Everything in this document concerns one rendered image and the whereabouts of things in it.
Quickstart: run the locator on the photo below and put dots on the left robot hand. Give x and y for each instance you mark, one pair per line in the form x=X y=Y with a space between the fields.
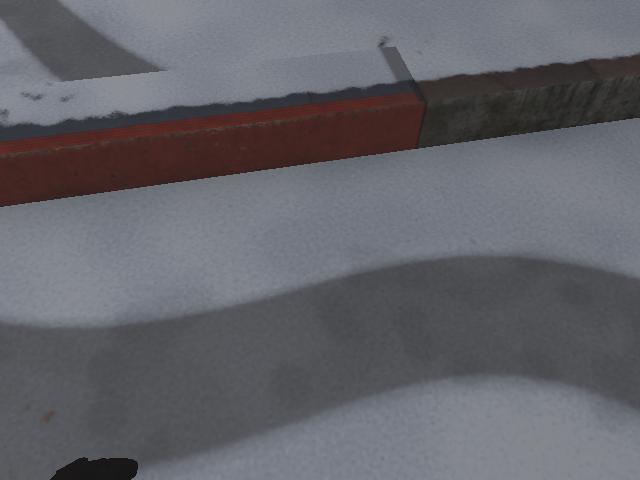
x=101 y=469

